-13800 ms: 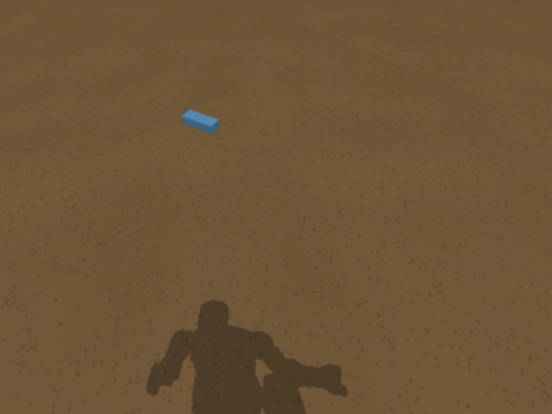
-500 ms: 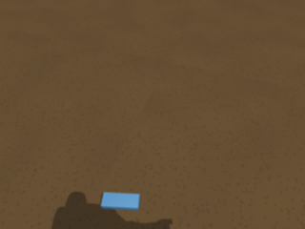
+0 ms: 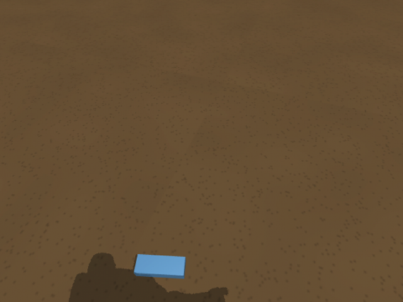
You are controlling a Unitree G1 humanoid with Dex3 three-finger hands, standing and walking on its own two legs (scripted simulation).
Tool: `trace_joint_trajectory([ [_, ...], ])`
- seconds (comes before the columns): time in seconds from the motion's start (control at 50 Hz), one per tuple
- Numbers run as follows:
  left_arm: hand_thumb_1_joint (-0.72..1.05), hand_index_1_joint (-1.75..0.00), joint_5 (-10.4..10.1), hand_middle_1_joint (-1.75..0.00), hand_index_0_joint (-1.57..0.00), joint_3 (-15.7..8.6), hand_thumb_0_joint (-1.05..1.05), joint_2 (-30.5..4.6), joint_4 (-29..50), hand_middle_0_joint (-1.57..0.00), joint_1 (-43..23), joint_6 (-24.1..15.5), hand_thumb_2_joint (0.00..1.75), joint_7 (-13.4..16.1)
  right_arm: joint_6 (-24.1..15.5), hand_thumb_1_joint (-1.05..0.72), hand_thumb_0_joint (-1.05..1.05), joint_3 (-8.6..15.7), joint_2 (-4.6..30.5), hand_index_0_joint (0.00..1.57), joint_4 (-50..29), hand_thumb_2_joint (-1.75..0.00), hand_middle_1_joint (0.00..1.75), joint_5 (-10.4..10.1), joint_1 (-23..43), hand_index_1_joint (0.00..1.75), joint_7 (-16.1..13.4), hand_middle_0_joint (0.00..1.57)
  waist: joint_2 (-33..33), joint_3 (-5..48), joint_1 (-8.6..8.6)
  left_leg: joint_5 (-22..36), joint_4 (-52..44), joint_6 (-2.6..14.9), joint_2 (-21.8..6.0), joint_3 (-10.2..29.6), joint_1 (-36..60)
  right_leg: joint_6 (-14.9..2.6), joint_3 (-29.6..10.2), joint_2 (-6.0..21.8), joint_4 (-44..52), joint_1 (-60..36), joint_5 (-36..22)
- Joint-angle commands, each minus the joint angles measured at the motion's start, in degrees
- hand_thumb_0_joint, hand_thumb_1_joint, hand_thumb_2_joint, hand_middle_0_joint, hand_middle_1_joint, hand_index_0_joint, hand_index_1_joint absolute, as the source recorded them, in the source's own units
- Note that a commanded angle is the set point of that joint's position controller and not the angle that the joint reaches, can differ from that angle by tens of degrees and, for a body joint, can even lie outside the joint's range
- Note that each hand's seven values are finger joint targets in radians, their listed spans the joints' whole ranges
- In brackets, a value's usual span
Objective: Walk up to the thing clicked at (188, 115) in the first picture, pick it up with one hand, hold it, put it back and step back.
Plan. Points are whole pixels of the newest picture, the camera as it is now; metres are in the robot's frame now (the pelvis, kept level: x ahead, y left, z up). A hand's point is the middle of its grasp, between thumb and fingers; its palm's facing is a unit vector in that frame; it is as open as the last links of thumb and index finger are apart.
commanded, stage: stand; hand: left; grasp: from above
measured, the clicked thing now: (160, 266) +0.40 +0.22 -0.76
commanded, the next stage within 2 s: rise first in 0.62 s
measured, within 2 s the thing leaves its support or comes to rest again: neither
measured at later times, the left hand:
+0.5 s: hand out of the picture +0.07 +0.25 -0.16, palm faces -0.03 -0.94 -0.35, open 7.4 cm
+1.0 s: hand out of the picture +0.15 +0.25 -0.17, palm faces -0.04 -0.94 -0.35, open 9.7 cm
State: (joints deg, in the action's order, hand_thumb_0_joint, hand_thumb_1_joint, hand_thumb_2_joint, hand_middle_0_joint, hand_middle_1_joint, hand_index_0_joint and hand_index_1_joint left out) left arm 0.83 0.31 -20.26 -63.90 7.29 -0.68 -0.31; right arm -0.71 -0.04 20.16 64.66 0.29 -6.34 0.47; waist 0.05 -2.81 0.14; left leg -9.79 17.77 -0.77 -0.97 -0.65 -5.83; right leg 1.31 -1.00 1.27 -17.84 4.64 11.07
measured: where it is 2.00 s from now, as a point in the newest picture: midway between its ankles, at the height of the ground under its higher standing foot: outside the picture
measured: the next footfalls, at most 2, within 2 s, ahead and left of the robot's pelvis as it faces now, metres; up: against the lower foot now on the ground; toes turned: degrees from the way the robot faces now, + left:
none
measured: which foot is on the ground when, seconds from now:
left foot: down 0.00-1.00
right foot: down 0.00-1.00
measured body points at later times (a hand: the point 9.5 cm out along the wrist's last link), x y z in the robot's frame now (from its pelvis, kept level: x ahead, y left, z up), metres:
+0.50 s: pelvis +0.00 +0.00 +0.00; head +0.00 +0.00 +0.45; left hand +0.07 +0.30 -0.13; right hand +0.08 -0.30 -0.13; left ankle +0.00 +0.13 -0.75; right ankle -0.01 -0.13 -0.75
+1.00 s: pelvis -0.02 +0.00 -0.03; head +0.04 +0.01 +0.42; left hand +0.15 +0.30 -0.15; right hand +0.08 -0.27 -0.14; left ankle +0.00 +0.13 -0.75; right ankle -0.01 -0.13 -0.75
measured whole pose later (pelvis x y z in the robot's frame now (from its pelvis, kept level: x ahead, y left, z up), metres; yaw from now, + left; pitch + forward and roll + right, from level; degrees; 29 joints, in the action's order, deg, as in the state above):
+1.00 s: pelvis -0.02 +0.00 -0.03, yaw +0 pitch +7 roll +0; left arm 7.2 -8.4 -19.8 -58.1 -2.5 -0.1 -2.0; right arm -2.8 1.3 14.1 44.8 -1.5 -12.9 -1.3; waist 1.0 0.4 1.6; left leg -16.7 37.0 -1.0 -1.6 0.1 -27.0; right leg 0.8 -0.8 0.6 -36.9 25.6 18.0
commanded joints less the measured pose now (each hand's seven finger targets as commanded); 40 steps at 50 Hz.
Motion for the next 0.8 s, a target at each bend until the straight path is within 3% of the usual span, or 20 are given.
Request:
trace_joint_trajectory([
  [0.0,0.9,-0.3,-0.23,-0.3,-0.2,-2.39,0.0,-12.33,3.51,-0.2,-1.57,-1.05,0.9,0.85,-1.05,-0.9,0.0,2.49,12.78,0.2,-3.23,-0.9,0.3,0.17,2.5,0.3,-0.78,0.2,-0.42,3.88,-0.17,8.34,-1.74,1.97,-6.75,5.19,2.2,-2.19,-4.26,6.35,2.84,1.47,-8.47],
  [0.16,0.9,-0.3,-0.26,-0.3,-0.2,-2.43,0.0,-12.58,3.71,-0.2,-1.67,-1.04,0.9,0.91,-1.25,-0.9,0.0,2.4,12.49,0.2,-3.38,-0.9,0.3,0.26,2.29,0.3,-0.89,0.2,-0.19,5.21,-0.21,12.52,-1.38,1.84,-6.91,4.84,2.57,-2.13,-3.76,6.5,1.74,0.05,-12.04],
  [0.32,0.9,-0.3,-0.29,-0.3,-0.2,-2.43,0.0,-12.52,3.37,-0.2,-1.61,-0.87,0.9,0.96,-0.96,-0.9,0.0,2.37,12.22,0.2,-3.27,-0.9,0.3,0.11,2.39,0.3,-0.85,0.2,0.27,2.32,-0.1,8.16,-2.3,1.78,-6.6,5.19,1.71,-2.35,-3.88,6.13,2.66,2.36,-7.5],
  [0.4,0.9,-0.3,-0.16,-0.3,-0.2,-2.49,0.0,-12.57,3.69,-0.2,-2.0,-1.07,0.9,0.97,-0.94,-0.9,0.0,2.46,12.27,0.2,-3.49,-0.9,0.3,0.22,2.23,0.3,-0.83,0.2,0.38,3.98,0.05,9.23,-1.55,2.01,-6.75,4.94,2.11,-2.35,-4.11,6.45,2.43,0.86,-10.04],
  [0.56,0.9,-0.3,-0.38,-0.3,-0.2,-2.64,0.0,-12.67,3.41,-0.2,-1.84,-0.98,0.9,0.91,-0.92,-0.9,0.0,2.41,12.17,0.2,-3.33,-0.9,0.3,0.19,1.77,0.3,-0.76,0.2,0.05,2.27,0.11,6.71,-2.5,1.67,-6.33,5.22,0.82,-2.45,-4.25,6.22,3.23,1.62,-6.58],
  [0.68,0.9,-0.3,-0.28,-0.3,-0.2,-2.67,0.0,-12.7,3.56,-0.2,-1.76,-1.1,0.9,0.9,-0.93,-0.9,0.0,2.46,12.25,0.2,-3.35,-0.9,0.3,0.16,1.85,0.3,-0.77,0.2,-0.1,2.91,0.03,7.82,-1.99,1.86,-6.43,5.27,1.37,-2.43,-4.27,6.28,3.27,1.36,-8.18],
  [0.7,0.84,-0.38,-0.21,-0.38,-0.17,-2.68,0.0,-12.72,3.69,-0.16,-1.47,-1.15,0.93,0.91,-0.98,-0.92,0.0,2.5,12.41,0.2,-3.47,-0.91,0.3,0.22,1.98,0.3,-0.79,0.2,-0.01,3.42,-0.12,8.21,-1.86,1.85,-6.54,5.22,1.72,-2.3,-4.23,6.3,3.2,1.15,-8.83],
  [0.72,0.76,-0.46,-3.33,-0.46,-0.16,-2.59,0.0,-2.39,23.79,-0.19,-21.57,-6.32,0.96,1.67,-3.96,-0.97,0.0,-0.28,2.98,0.2,-19.82,-0.92,0.3,-3.87,0.82,0.3,-1.99,0.2,-1.4,0.12,6.85,-0.55,2.48,1.45,1.24,-2.2,-6.19,-1.56,0.86,-1.18,-1.82,14.28,-3.76],
  [0.74,0.68,-0.54,-3.09,-0.54,-0.13,-3.77,0.0,-5.62,19.5,-0.16,-27.84,-5.9,0.98,2.03,-3.82,-0.92,0.0,0.07,4.54,0.2,-16.29,-0.91,0.3,-3.79,-1.84,0.3,-2.62,0.2,-0.24,2.11,4.8,-1.98,3.34,1.51,1.38,-1.68,-5.74,-1.55,1.52,-1.13,-2.27,11.97,-1.44],
  [0.76,0.6,-0.62,-2.17,-0.62,-0.09,-6.54,0.0,-9.28,9.47,-0.12,-18.52,-3.58,1.01,2.3,-3.23,-0.92,0.0,0.8,6.17,0.2,-15.76,-0.91,0.3,-3.63,-3.42,0.3,-2.95,0.2,1.88,1.6,4.3,-3.95,4.34,1.67,1.69,-1.84,-7.27,-1.92,2.12,-1.57,-2.62,12.65,1.55],
  [0.78,0.52,-0.7,-1.5,-0.7,-0.1,-7.9,0.0,-10.58,5.77,-0.11,-13.88,-2.65,0.98,1.63,-2.63,-0.9,0.0,1.55,6.5,0.2,-17.45,-0.9,0.3,-3.54,-3.87,0.3,-2.97,0.2,2.41,1.1,2.17,-2.47,6.39,1.61,1.15,-1.91,-9.86,-1.97,2.62,-1.84,-4.64,13.51,1.42],
])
